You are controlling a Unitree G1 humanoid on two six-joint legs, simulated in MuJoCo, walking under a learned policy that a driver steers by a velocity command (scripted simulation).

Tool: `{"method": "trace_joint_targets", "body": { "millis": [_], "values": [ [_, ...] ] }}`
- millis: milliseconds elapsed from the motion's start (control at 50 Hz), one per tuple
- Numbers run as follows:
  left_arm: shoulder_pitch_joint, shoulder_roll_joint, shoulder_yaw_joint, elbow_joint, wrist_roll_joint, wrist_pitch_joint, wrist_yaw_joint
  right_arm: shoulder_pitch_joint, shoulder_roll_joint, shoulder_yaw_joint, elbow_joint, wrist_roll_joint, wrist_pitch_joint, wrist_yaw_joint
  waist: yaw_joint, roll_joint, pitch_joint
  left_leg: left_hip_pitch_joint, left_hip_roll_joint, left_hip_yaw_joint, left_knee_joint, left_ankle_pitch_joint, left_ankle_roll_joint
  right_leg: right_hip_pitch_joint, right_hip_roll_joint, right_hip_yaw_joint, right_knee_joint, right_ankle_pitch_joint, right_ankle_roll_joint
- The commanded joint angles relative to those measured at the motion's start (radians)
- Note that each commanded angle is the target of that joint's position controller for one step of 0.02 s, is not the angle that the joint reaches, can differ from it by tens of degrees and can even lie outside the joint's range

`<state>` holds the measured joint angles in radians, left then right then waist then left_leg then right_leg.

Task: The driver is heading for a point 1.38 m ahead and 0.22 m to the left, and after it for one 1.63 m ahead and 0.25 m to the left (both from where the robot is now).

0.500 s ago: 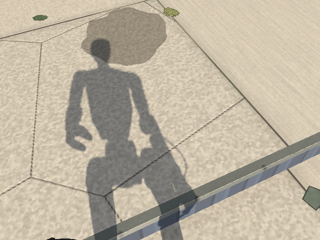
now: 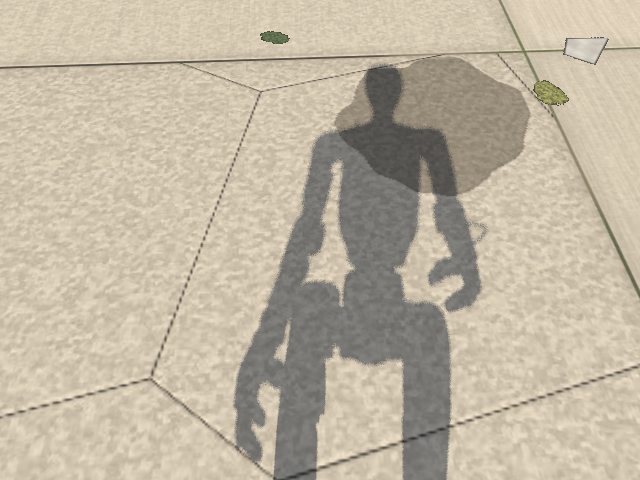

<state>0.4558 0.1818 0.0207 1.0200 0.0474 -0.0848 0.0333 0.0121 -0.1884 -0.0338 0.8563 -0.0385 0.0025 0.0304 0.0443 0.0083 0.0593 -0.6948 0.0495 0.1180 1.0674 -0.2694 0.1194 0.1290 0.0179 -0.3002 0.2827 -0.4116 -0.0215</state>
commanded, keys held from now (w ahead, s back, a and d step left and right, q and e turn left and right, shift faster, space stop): w+q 0.52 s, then w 0.42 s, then w+e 0.06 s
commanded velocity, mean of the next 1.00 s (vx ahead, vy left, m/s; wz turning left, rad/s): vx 0.50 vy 0.00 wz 0.42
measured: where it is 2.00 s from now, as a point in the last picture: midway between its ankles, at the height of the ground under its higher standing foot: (226, 195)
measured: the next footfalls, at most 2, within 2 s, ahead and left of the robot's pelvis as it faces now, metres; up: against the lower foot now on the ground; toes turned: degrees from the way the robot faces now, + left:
left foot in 0.10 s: +0.14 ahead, +0.07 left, +0.00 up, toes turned +9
right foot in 0.50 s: +0.49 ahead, +0.01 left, +0.12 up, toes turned +18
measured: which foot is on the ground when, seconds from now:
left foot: up 0.00-0.08, down 0.10-0.50, up 0.52-0.98, down 1.00-1.00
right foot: down 0.00-0.06, up 0.08-0.48, down 0.50-1.00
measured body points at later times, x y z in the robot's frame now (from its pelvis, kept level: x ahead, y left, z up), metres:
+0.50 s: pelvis +0.30 +0.04 +0.03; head +0.34 +0.07 +0.48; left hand +0.52 +0.26 -0.02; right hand +0.30 -0.22 -0.10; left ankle +0.12 +0.06 -0.70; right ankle +0.45 +0.00 -0.61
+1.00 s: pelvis +0.56 +0.16 +0.12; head +0.59 +0.18 +0.57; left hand +0.41 +0.37 -0.02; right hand +0.86 +0.08 +0.04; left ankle +0.62 +0.27 -0.61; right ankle +0.46 +0.00 -0.60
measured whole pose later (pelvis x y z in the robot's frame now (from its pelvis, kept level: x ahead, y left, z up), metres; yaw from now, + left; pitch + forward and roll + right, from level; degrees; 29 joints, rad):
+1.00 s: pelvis +0.56 +0.16 +0.12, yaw +24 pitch +3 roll -1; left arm 0.48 0.22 0.05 0.90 0.01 -0.09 0.01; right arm 0.04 -0.18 -0.02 0.64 -0.05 -0.07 0.03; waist 0.08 0.02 0.01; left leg -0.46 -0.02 0.08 0.50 -0.12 0.11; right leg -0.01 0.00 -0.11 0.45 -0.45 -0.02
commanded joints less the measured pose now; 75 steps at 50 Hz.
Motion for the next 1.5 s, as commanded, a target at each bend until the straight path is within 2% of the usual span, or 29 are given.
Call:
{"method": "trace_joint_targets", "body": {
  "millis": [20, 80, 100, 120, 140, 200, 280, 320, 380, 420, 480, 500, 520, 540, 580, 600, 620, 680, 740, 820, 900, 980, 1000, 1020, 1040, 1080, 1140, 1400, 1500],
  "values": [
    [-0.054, 0.124, 0.017, -0.070, 0.008, 0.003, 0.004, -0.002, -0.039, 0.000, -0.069, 0.015, -0.011, -0.009, -0.098, -0.039, 0.005, 0.028, -0.044, 0.048, -0.106, -0.045, 0.060, 0.025, -0.280, 0.019, 0.145, 1.282, -0.088],
    [-0.145, 0.255, 0.052, -0.107, -0.052, 0.017, -0.014, 0.348, -0.107, -0.049, 0.029, -0.006, -0.021, -0.009, -0.247, -0.110, -0.168, 0.651, -0.141, 0.041, -0.628, 0.237, 0.070, -0.185, -0.252, 0.058, 0.705, 1.239, -0.063],
    [-0.197, 0.192, 0.050, -0.128, -0.053, 0.017, -0.030, 0.364, -0.179, -0.073, 0.056, 0.003, -0.028, -0.020, -0.233, 0.037, -0.102, 0.856, -0.044, -0.110, -0.701, 0.431, 0.111, -0.530, -0.112, 0.098, 1.064, 0.241, -0.024],
    [-0.130, 0.095, 0.025, -0.215, -0.064, -0.006, -0.023, 0.358, -0.317, -0.094, 0.028, -0.019, -0.025, -0.019, -0.109, 0.146, -0.190, 1.081, 0.240, -0.510, -0.492, 1.351, 0.227, -0.859, -0.042, 0.205, 1.403, -0.092, 0.012],
    [-0.175, 0.099, 0.019, -0.252, -0.065, -0.012, -0.020, 0.408, -0.334, -0.105, 0.022, 0.009, -0.016, -0.027, -0.163, 0.052, -0.330, 1.064, 0.313, -0.607, -0.632, 1.082, 0.330, -0.909, -0.047, 0.304, 1.458, 0.052, 0.018],
    [-0.284, 0.074, 0.009, -0.303, -0.006, 0.000, -0.032, 0.329, -0.157, -0.051, 0.038, 0.013, -0.020, -0.040, -0.062, -0.046, -0.040, 0.745, 0.185, -0.520, -0.742, 0.469, 0.230, -1.115, -0.073, 0.279, 1.594, 0.041, 0.009],
    [-0.461, -0.065, -0.050, -0.460, -0.006, 0.059, -0.026, 0.413, -0.136, -0.022, 0.081, -0.001, -0.066, -0.026, -0.039, 0.038, 0.008, 0.513, 0.122, -0.453, -0.793, 0.211, 0.156, -1.395, -0.065, 0.243, 1.916, -0.109, -0.040],
    [-0.596, -0.074, -0.080, -0.563, 0.010, 0.056, -0.021, 0.446, -0.103, 0.000, 0.117, 0.011, -0.080, -0.018, -0.031, 0.035, 0.056, 0.379, 0.050, -0.408, -0.856, 0.100, 0.104, -1.400, -0.087, 0.218, 1.696, -0.112, -0.056],
    [-0.611, 0.001, -0.073, -0.603, 0.023, 0.061, -0.034, 0.478, -0.115, 0.004, 0.096, 0.031, -0.066, -0.056, -0.057, -0.042, -0.032, 0.373, 0.025, -0.369, -0.989, 0.646, 0.132, -1.073, -0.066, 0.133, 1.297, 0.006, -0.026],
    [-0.481, -0.002, -0.074, -0.577, 0.006, 0.068, -0.024, 0.398, -0.177, -0.021, 0.050, 0.039, -0.066, -0.067, 0.013, 0.029, -0.180, 0.454, 0.014, -0.267, -0.915, 1.186, 0.098, -0.738, -0.014, 0.140, 1.016, 0.093, -0.054],
    [-0.191, 0.116, -0.017, -0.492, -0.031, 0.065, -0.016, 0.368, -0.293, -0.078, -0.006, 0.035, -0.087, -0.055, 0.144, 0.137, -0.379, 0.727, 0.097, -0.330, -0.459, 1.646, 0.059, -0.485, 0.053, 0.242, 0.745, -0.017, -0.083],
    [-0.078, 0.166, 0.008, -0.456, -0.026, 0.042, -0.019, 0.302, -0.289, -0.093, -0.038, 0.042, -0.103, -0.039, 0.208, 0.076, -0.409, 0.659, 0.052, -0.313, -0.201, 1.460, 0.037, -0.327, 0.012, 0.334, 0.542, -0.005, -0.117],
    [-0.059, 0.248, 0.033, -0.425, -0.003, 0.020, -0.017, 0.304, -0.106, -0.064, -0.096, 0.044, -0.120, -0.018, 0.131, -0.227, -0.418, 0.372, -0.156, -0.256, 0.224, 0.312, -0.013, -0.157, -0.272, 0.793, 0.316, 0.115, -0.213],
    [-0.164, 0.252, 0.045, -0.422, -0.015, 0.045, -0.014, 0.427, -0.104, -0.067, -0.119, 0.009, -0.116, 0.002, 0.027, -0.317, -0.465, 0.143, -0.235, -0.318, 0.569, -0.004, -0.034, -0.165, -0.399, 1.263, 0.086, 0.163, -0.318],
    [-0.285, 0.092, 0.021, -0.376, -0.040, 0.034, -0.022, 0.369, -0.054, -0.051, -0.137, -0.018, -0.090, -0.009, -0.055, -0.038, -0.111, -0.057, -0.132, -0.248, 0.719, 0.010, -0.028, -0.381, -0.348, 1.050, 0.096, -0.193, -0.294],
    [-0.248, 0.035, 0.011, -0.328, -0.021, 0.015, -0.024, 0.320, -0.017, -0.038, -0.162, -0.020, -0.075, -0.018, -0.065, 0.054, -0.029, -0.102, -0.102, -0.237, 0.704, -0.009, -0.008, -0.453, -0.316, 0.893, 0.096, -0.183, -0.240],
    [-0.206, 0.002, 0.007, -0.272, -0.005, 0.002, -0.024, 0.310, 0.035, -0.013, -0.194, -0.016, -0.063, -0.020, -0.094, 0.030, -0.003, -0.125, -0.084, -0.249, 0.696, 0.010, -0.002, -0.506, -0.277, 0.778, 0.094, -0.086, -0.195],
    [-0.135, 0.020, 0.023, -0.184, -0.011, -0.031, -0.040, 0.278, 0.002, 0.001, -0.238, 0.011, -0.031, -0.020, -0.115, -0.022, -0.008, -0.158, -0.086, -0.290, 0.540, -0.012, 0.005, -0.503, -0.208, 0.528, 0.033, 0.162, -0.146],
    [-0.153, 0.093, 0.037, -0.185, -0.027, -0.054, -0.038, 0.207, -0.081, -0.019, -0.257, 0.000, -0.032, -0.010, -0.110, -0.072, -0.018, -0.063, -0.069, -0.228, 0.216, 0.111, -0.044, -0.491, -0.188, 0.388, -0.078, 0.463, -0.161],
    [-0.094, 0.134, 0.049, -0.190, -0.046, -0.055, -0.027, 0.039, -0.027, 0.007, -0.279, 0.014, -0.046, 0.017, -0.036, -0.068, -0.076, 0.106, -0.027, -0.068, -0.273, 0.230, -0.086, -0.346, -0.142, 0.270, -0.135, 0.534, -0.149],
    [0.006, 0.176, 0.060, -0.169, -0.036, -0.028, -0.026, -0.041, -0.033, 0.003, -0.297, 0.017, -0.052, 0.015, 0.019, -0.099, -0.056, 0.131, -0.035, -0.035, -0.478, 0.177, -0.059, -0.120, -0.222, 0.299, -0.087, 0.634, -0.138],
    [0.022, 0.189, 0.058, -0.160, -0.044, -0.008, -0.022, 0.244, -0.106, -0.037, -0.209, -0.018, -0.085, -0.008, -0.114, -0.084, -0.192, 0.549, -0.094, -0.037, -0.628, 0.135, 0.022, -0.158, -0.193, 0.255, 0.323, 0.918, -0.100],
    [0.000, 0.152, 0.045, -0.204, -0.046, -0.007, -0.024, 0.409, -0.173, -0.055, -0.186, -0.044, -0.095, -0.022, -0.183, 0.009, -0.311, 0.801, 0.117, -0.252, -0.630, 0.013, 0.064, -0.365, -0.156, 0.241, 0.581, 0.571, -0.088],
    [0.093, 0.043, 0.019, -0.252, -0.074, -0.003, -0.032, 0.421, -0.269, -0.074, -0.185, -0.049, -0.094, -0.030, -0.124, 0.246, -0.402, 1.059, 0.417, -0.737, -0.711, 0.016, 0.199, -0.751, 0.013, 0.225, 0.927, -0.123, -0.046],
    [0.036, 0.154, 0.050, -0.231, -0.047, 0.007, -0.023, 0.408, -0.216, -0.072, -0.195, -0.013, -0.079, -0.034, -0.151, 0.089, -0.369, 0.961, 0.387, -0.771, -0.766, -0.037, 0.198, -0.825, -0.011, 0.339, 1.024, -0.074, -0.053],
    [-0.085, 0.135, 0.050, -0.262, -0.046, 0.002, -0.033, 0.301, -0.110, -0.036, -0.175, 0.008, -0.094, -0.028, -0.086, 0.019, -0.141, 0.692, 0.282, -0.466, -0.826, 0.100, 0.116, -0.793, -0.075, 0.368, 0.947, 0.086, -0.050],
    [-0.045, 0.110, 0.054, -0.236, -0.018, 0.044, -0.053, 0.295, -0.072, -0.023, -0.149, 0.018, -0.119, -0.033, -0.030, 0.070, -0.079, 0.554, 0.196, -0.266, -0.892, 0.236, 0.041, -0.706, -0.094, 0.359, 0.888, 0.137, -0.023],
    [-0.434, 0.065, 0.027, -0.381, -0.014, 0.063, -0.101, 0.456, -0.147, -0.039, -0.039, 0.020, -0.113, -0.051, -0.099, 0.052, 0.042, 0.725, 0.184, 0.063, -0.900, 0.577, -0.008, -0.821, -0.080, 0.194, 0.421, 0.399, -0.051],
    [-0.277, 0.120, 0.053, -0.366, -0.009, 0.063, -0.080, 0.427, -0.224, -0.055, -0.023, 0.013, -0.078, -0.073, -0.004, 0.109, -0.086, 0.828, 0.210, 0.133, -0.529, 1.141, -0.025, -0.562, 0.063, 0.124, 0.338, 0.174, -0.159]
  ]
}}
Over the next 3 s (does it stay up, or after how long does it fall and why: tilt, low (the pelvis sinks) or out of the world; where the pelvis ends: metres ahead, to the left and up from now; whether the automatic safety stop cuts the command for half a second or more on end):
stays up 1.30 0.27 0.12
